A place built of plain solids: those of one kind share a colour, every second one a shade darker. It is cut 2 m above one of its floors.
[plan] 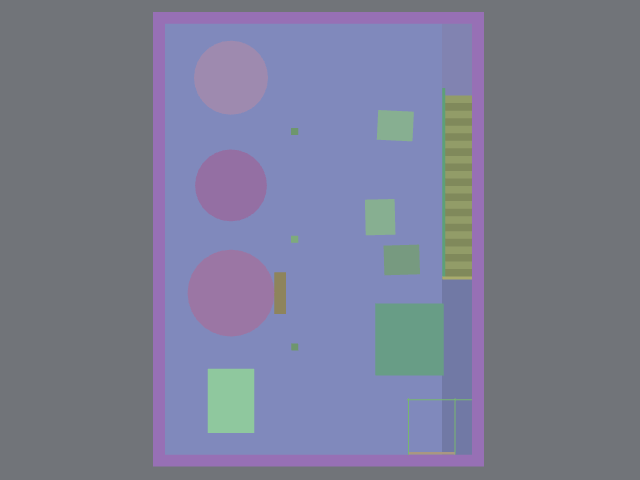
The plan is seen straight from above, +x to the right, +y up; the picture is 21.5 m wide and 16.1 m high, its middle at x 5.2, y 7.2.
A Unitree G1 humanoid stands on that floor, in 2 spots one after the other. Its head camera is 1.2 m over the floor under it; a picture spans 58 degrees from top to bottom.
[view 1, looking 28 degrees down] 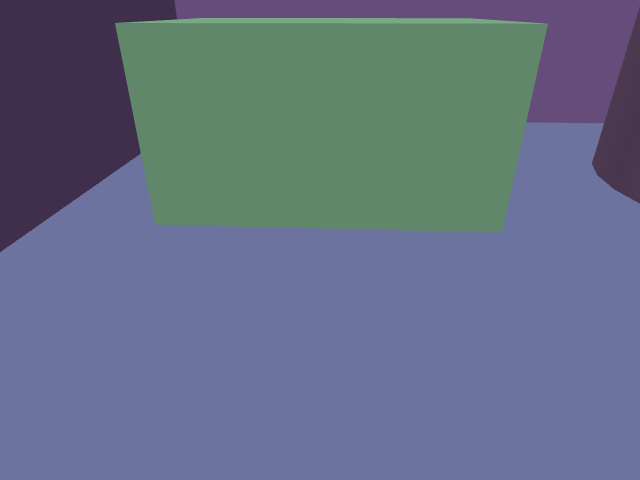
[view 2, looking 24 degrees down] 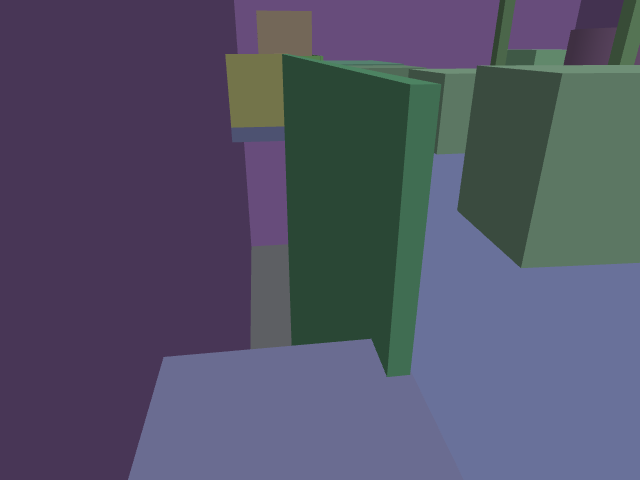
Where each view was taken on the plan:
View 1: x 5.40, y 1.90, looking -177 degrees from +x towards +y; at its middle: upper_floor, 2.56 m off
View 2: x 9.85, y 13.60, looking -98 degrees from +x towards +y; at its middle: stair_wall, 3.56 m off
